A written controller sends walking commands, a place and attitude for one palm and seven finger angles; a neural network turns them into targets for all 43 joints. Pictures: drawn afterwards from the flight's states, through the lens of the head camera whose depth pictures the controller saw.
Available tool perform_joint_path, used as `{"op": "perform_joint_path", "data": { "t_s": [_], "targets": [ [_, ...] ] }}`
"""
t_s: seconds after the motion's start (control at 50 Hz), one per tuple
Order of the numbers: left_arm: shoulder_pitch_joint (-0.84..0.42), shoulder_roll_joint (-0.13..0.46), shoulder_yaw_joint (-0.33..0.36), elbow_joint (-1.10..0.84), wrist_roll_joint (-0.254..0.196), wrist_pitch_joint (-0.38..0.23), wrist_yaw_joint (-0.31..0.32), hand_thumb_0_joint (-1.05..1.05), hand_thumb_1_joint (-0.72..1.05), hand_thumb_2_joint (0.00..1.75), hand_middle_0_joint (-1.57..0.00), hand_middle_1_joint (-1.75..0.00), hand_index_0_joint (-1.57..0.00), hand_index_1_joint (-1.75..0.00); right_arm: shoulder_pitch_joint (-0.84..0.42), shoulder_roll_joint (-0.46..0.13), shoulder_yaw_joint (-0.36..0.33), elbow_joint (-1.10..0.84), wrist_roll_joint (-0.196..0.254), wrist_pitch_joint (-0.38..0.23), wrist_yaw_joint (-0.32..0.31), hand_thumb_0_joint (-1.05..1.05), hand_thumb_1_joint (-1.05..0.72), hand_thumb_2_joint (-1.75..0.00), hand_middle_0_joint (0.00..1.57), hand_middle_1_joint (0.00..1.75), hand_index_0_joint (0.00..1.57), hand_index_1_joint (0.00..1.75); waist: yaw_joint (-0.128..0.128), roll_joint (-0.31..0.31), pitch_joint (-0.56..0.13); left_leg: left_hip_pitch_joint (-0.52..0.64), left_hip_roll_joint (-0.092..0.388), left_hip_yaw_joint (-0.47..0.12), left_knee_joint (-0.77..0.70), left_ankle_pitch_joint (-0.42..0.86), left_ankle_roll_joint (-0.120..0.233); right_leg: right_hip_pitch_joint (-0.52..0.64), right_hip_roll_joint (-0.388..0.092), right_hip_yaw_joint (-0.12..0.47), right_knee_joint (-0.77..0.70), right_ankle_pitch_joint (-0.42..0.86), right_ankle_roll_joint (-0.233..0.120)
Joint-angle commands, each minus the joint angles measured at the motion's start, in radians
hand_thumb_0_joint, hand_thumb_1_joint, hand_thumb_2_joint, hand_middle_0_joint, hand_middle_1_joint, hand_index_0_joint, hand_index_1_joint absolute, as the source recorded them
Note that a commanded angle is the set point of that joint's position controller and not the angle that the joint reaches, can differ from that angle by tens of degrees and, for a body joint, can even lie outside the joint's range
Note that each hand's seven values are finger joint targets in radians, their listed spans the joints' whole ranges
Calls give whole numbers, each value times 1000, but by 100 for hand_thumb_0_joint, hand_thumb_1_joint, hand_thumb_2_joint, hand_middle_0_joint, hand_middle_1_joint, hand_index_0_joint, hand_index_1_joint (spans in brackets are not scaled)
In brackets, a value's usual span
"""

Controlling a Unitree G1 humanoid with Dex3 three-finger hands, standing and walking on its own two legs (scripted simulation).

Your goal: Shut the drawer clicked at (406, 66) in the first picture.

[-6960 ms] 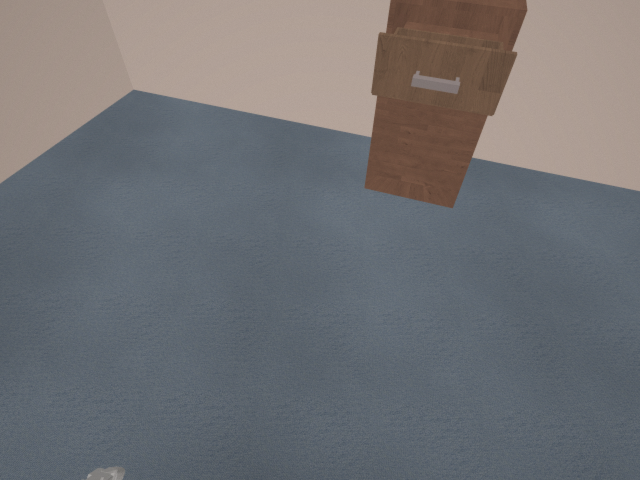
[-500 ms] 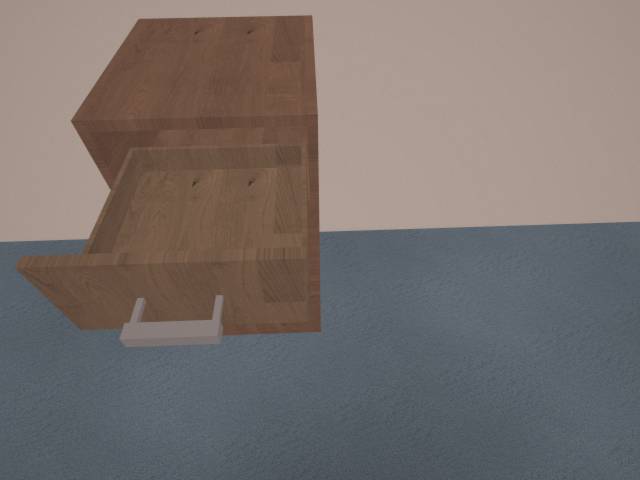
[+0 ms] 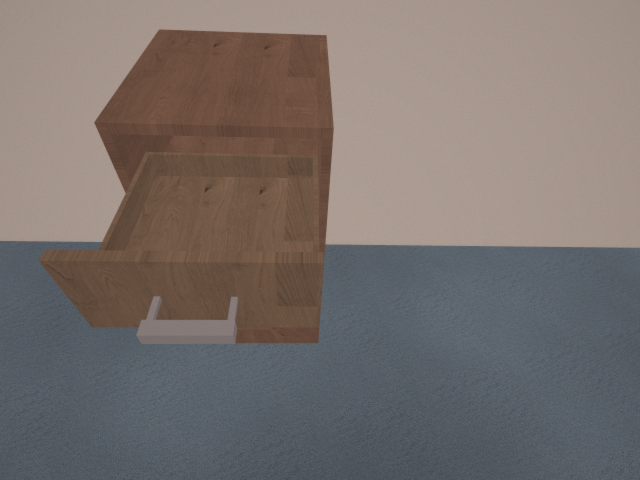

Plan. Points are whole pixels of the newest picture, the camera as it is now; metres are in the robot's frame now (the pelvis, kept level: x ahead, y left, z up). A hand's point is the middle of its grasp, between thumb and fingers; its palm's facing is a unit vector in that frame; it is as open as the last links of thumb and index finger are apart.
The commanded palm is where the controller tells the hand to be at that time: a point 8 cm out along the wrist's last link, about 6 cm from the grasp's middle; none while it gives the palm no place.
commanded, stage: look again from close up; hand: left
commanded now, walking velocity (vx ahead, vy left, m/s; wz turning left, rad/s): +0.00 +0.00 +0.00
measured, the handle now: (191, 317) +0.34 +0.22 -0.04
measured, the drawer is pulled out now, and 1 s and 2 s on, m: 0.30 0.30 0.30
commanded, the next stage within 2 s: shuffle to correct the standing spot in 0.28 s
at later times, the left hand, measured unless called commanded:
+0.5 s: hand out of the picture -0.04 +0.20 -0.18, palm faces +0.00 -0.99 -0.17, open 7.4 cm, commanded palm none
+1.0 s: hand out of the picture +0.01 +0.17 -0.19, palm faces +0.10 -0.99 -0.13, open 7.4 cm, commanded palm none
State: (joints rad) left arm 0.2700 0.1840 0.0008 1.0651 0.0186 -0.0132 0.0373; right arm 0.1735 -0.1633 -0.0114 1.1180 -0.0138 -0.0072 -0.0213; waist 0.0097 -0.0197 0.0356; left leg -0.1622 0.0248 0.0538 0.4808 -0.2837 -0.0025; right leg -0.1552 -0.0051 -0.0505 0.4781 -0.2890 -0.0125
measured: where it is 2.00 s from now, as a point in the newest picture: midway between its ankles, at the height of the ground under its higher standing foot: outside the picture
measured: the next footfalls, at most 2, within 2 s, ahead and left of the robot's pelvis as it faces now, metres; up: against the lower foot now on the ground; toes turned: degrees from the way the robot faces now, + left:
right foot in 1.12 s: +0.16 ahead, -0.13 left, +0.00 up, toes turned +1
right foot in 1.78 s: +0.10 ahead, -0.05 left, +0.00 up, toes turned +1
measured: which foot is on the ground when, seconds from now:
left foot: down 0.00-1.00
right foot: down 0.00-0.88, up 0.90-1.00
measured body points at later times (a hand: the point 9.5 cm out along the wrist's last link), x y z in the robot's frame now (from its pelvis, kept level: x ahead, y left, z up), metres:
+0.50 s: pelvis -0.02 +0.03 +0.00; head -0.01 +0.04 +0.45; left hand -0.04 +0.25 -0.16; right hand -0.04 -0.18 -0.16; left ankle -0.01 +0.12 -0.74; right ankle -0.02 -0.11 -0.74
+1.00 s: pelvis +0.06 +0.02 -0.01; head +0.08 +0.04 +0.44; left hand +0.00 +0.22 -0.18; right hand +0.09 -0.20 -0.16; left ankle +0.03 +0.10 -0.74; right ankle +0.02 -0.10 -0.69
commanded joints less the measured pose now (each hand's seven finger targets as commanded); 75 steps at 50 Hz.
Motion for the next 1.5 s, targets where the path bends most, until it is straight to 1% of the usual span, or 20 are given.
{"op": "perform_joint_path", "data": {
  "t_s": [0.0, 0.34, 0.46, 0.56, 0.66, 0.7, 0.74, 0.82, 0.86, 0.88, 0.98, 1.06, 1.14, 1.22, 1.34, 1.38, 1.4, 1.42, 1.44, 1.48],
  "targets": [
    [61, 106, 16, -20, -5, -17, 7, 0, 90, 90, -20, -30, -20, -30, 36, -112, -17, -16, 1, -13, -2, 0, -90, -90, 20, 30, 20, 30, -3, 18, 10, 2, 71, -75, -89, 202, 29, -36, -109, 100, -99, 224, -6],
    [115, 65, 5, 20, -4, -7, 11, 0, 90, 90, -20, -30, -20, -30, 106, -93, -10, 27, 8, -16, -1, 0, -90, -90, 20, 30, 20, 30, -4, 28, 49, -27, 77, -94, -167, 104, 41, -52, -105, 85, -107, 116, 6],
    [135, 31, 10, 15, 12, 7, -1, 0, 90, 90, -20, -30, -20, -30, 143, -122, -30, 26, -1, 3, 0, 0, -90, -90, 20, 30, 20, 30, -11, 107, 114, -124, 134, -212, -302, -370, 82, -118, -49, -20, 7, -127, 14],
    [155, 7, 18, 5, 11, 0, -9, 0, 90, 90, -20, -30, -20, -30, 170, -109, -41, 14, -3, -4, -6, 0, -90, -90, 20, 30, 20, 30, -8, 84, 117, -129, 149, -263, -264, -322, 116, -135, -53, -25, 33, -84, 2],
    [210, 36, 34, 12, 6, -10, -8, 0, 90, 90, -20, -30, -20, -30, 162, -66, -36, -9, -1, -14, -6, 0, -90, -90, 20, 30, 20, 30, 12, -13, 115, -226, 58, -147, -82, -175, 89, -35, -117, 56, -52, -79, -34],
    [268, 80, 49, 31, 2, -15, 0, 0, 90, 90, -20, -30, -20, -30, 141, -21, -26, -33, -2, -18, -3, 0, -90, -90, 20, 30, 20, 30, 30, -194, 77, -325, -33, 12, 149, -89, 54, 84, -231, 194, -136, -19, -92],
    [306, 85, 54, 36, 3, -22, 5, 0, 90, 90, -20, -30, -20, -30, 71, -22, -30, -64, -4, -20, -1, 0, -90, -90, 20, 30, 20, 30, 45, -198, 82, -392, -4, 34, 316, -199, 42, 107, -326, 286, -179, 126, -175],
    [177, 63, 50, 18, 2, -20, 1, 0, 90, 90, -20, -30, -20, -30, 203, 2, -27, -23, 1, -40, 3, 0, -90, -90, 20, 30, 20, 30, -62, -50, 22, -32, -6, 64, 7, 3, 47, -64, -209, 68, 39, 289, -114],
    [129, -13, 32, -32, -3, -24, -11, 0, 90, 90, -20, -30, -20, -30, 414, -147, -58, 49, -17, -47, -16, 0, -90, -90, 20, 30, 20, 30, -119, 293, -17, 271, 334, -394, -169, 361, 201, -421, -19, -88, 461, -209, 5],
    [41, 25, 40, -58, 12, -12, -4, 0, 90, 90, -20, -30, -20, -30, 419, -145, -51, 58, -18, -40, -20, 0, -90, -90, 20, 30, 20, 30, -128, 243, 76, 170, 387, -427, -193, 437, 242, -480, -40, -12, 615, -310, -11],
    [104, -36, 30, -21, -9, 3, -6, 0, 90, 90, -20, -30, -20, -30, 152, -91, -17, -18, -6, -46, -35, 0, -90, -90, 20, 30, 20, 30, -4, 160, 10, 46, 248, -119, -104, 826, 173, -244, -98, 40, 347, -120, 19],
    [174, 15, 34, 7, -4, 1, 3, 0, 90, 90, -20, -30, -20, -30, 111, -91, -32, -26, 8, -20, -27, 0, -90, -90, 20, 30, 20, 30, 29, 37, 7, -58, 129, -49, -4, 449, 61, -11, -80, 34, 3, 319, 20],
    [108, 126, 54, -29, 2, -3, 10, 0, 90, 90, -20, -30, -20, -30, 175, -25, -46, -24, 12, 21, -19, 0, -90, -90, 20, 30, 20, 30, -19, -76, 1, -76, 7, 8, 119, 64, -3, -49, -267, 210, 5, 774, -100],
    [102, 152, 70, -45, 9, 2, 27, 0, 90, 90, -20, -30, -20, -30, 113, -52, -58, -65, 16, 28, -20, 0, -90, -90, 20, 30, 20, 30, 26, -199, -94, -212, -20, -12, 322, -295, -25, 133, -359, 265, 9, 1090, -216],
    [-50, 164, 83, -122, 6, 34, 22, 0, 90, 90, -20, -30, -20, -30, 187, -38, -56, -64, 14, 28, -6, 0, -90, -90, 20, 30, 20, 30, -47, -137, -82, 60, -34, 32, -24, 46, -26, -128, -256, 171, 35, 489, -108],
    [-62, 66, 66, -156, -2, 47, 14, 0, 90, 90, -20, -30, -20, -30, 163, -120, -59, -85, -2, 9, -3, 0, -90, -90, 20, 30, 20, 30, -38, 184, -20, 49, 195, -222, -182, 226, 71, -277, -51, 37, 195, -38, 13],
    [64, 116, 44, -73, -6, 25, 36, 0, 90, 90, -20, -30, -20, -30, 22, -219, -67, -186, 10, -2, 5, 0, -90, -90, 20, 30, 20, 30, 4, 220, -134, -140, 224, -157, -10, 295, 102, -47, -91, 71, 240, -62, -20],
    [111, 116, 37, -73, 6, 17, 28, 0, 90, 90, -20, -30, -20, -30, -110, -181, -41, -235, 5, -5, 10, 0, -90, -90, 20, 30, 20, 30, 74, 183, -37, -215, 127, -93, -16, 68, 68, -33, -79, 33, 72, 10, -17],
    [56, 125, 22, -87, 13, 8, 15, 0, 90, 90, -20, -30, -20, -30, -29, -112, -24, -242, -3, -6, 14, 0, -90, -90, 20, 30, 20, 30, 17, 37, -26, -214, 53, -76, -20, -137, 25, -87, -117, 110, -1, -95, -36],
    [-17, 133, 22, -116, 15, 23, 1, 0, 90, 90, -20, -30, -20, -30, 84, -149, -26, -225, -18, -4, 16, 0, -90, -90, 20, 30, 20, 30, -36, 86, 54, -202, 71, -140, -136, -333, 30, -207, -62, 70, 34, -245, -36]
  ]
}}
